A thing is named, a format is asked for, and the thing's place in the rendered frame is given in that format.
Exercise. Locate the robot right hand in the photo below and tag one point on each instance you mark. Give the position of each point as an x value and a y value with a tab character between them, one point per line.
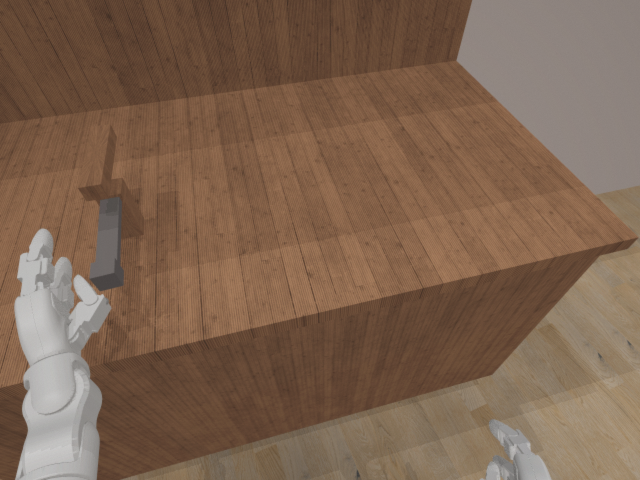
526	465

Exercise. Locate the counter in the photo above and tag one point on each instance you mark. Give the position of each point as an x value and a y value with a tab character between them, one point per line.
323	212

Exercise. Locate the left robot forearm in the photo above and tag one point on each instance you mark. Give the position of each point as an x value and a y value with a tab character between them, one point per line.
61	409

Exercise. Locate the robot left hand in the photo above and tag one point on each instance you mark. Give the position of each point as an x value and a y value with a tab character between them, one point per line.
42	309

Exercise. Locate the tap lever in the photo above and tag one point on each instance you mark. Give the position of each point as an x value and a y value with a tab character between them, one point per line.
106	272

